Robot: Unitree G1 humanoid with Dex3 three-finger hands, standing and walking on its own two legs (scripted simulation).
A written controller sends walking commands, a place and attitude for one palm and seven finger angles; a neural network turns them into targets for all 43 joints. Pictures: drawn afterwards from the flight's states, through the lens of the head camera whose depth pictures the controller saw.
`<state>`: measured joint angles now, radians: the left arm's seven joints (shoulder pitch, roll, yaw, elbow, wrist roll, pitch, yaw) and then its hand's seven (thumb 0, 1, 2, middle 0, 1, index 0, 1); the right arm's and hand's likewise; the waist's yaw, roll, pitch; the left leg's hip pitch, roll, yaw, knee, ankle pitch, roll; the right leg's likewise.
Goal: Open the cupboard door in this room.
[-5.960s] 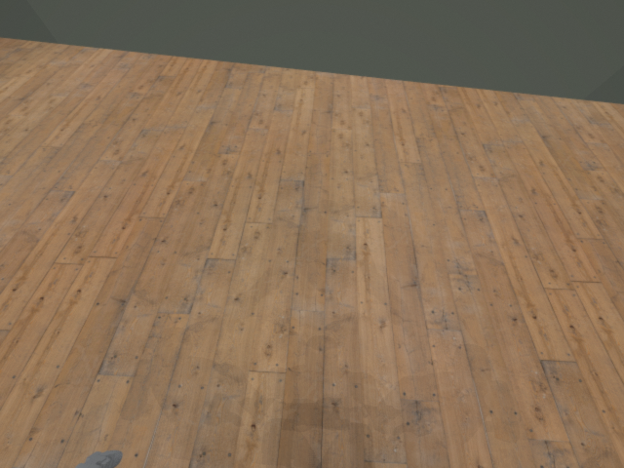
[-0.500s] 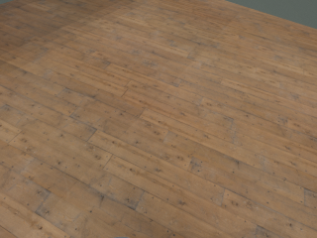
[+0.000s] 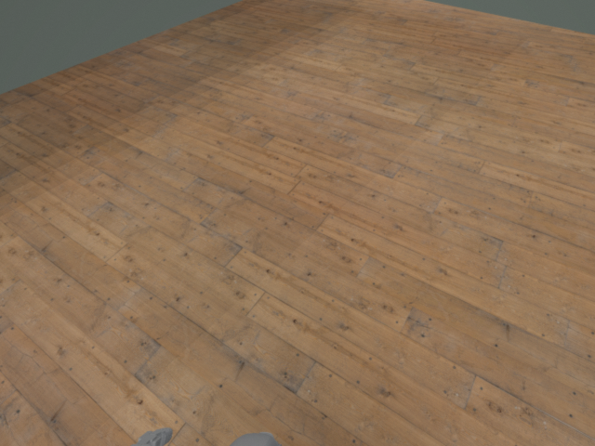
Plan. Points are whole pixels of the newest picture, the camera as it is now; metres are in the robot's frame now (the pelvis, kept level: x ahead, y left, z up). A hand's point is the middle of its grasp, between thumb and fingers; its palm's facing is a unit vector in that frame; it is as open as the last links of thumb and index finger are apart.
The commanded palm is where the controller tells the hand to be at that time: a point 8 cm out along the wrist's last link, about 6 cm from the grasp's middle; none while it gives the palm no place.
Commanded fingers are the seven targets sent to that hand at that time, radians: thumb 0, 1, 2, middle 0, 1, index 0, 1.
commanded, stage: turn or walk to find it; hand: left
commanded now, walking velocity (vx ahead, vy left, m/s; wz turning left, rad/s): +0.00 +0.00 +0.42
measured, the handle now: out of the picture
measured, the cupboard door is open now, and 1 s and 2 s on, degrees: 0 0 0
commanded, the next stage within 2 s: none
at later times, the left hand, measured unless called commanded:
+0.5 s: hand out of the picture -0.04 +0.26 -0.17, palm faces +0.27 -0.93 -0.25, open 7.4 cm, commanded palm none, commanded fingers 0.00 0.90 0.90 -0.20 -0.30 -0.20 -0.30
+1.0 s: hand out of the picture -0.09 +0.20 -0.15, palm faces +0.46 -0.85 -0.25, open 7.4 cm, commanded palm none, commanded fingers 0.00 0.90 0.90 -0.20 -0.30 -0.20 -0.30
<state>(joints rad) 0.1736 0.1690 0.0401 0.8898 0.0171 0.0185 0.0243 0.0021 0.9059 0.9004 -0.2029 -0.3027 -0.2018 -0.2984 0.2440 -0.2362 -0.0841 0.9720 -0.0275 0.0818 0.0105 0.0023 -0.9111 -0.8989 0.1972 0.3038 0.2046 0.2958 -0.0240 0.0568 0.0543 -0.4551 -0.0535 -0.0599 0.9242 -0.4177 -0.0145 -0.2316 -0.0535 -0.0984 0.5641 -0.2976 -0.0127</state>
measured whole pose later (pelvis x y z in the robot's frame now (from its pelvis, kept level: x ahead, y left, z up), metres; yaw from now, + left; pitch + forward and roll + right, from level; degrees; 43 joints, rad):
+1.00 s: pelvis -0.06 +0.00 +0.00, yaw +27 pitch -2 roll +1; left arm 0.23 0.17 0.04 0.93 0.03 0.01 0.02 0.00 0.90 0.90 -0.21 -0.30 -0.20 -0.30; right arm 0.22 -0.25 -0.08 0.99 -0.02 0.09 0.02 0.00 -0.91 -0.90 0.19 0.30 0.20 0.30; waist 0.00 0.02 0.08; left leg -0.40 0.03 0.01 0.97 -0.43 -0.06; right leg -0.21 -0.12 -0.19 0.53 -0.28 0.00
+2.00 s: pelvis -0.11 -0.02 +0.00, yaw +51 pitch -1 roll +1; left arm 0.24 0.19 0.04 0.95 0.03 0.01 0.02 0.00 0.90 0.90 -0.21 -0.30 -0.20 -0.30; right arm 0.21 -0.25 -0.07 1.00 -0.02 0.08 0.01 0.00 -0.91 -0.90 0.19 0.30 0.20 0.30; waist 0.01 -0.01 0.08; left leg -0.32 0.04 0.03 0.79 -0.45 -0.06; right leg -0.24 -0.14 -0.22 0.56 -0.29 0.00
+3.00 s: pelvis -0.16 -0.05 +0.00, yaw +76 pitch -1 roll +0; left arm 0.24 0.26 0.07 0.99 0.01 0.07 0.02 0.01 0.91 0.90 -0.20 -0.30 -0.20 -0.30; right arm 0.17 -0.20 -0.04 0.96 -0.02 0.02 0.00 0.00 -0.91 -0.90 0.19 0.30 0.20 0.30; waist 0.02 -0.05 0.09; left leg -0.25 0.02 0.06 0.59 -0.33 0.02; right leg -0.41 -0.12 -0.11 0.99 -0.50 0.06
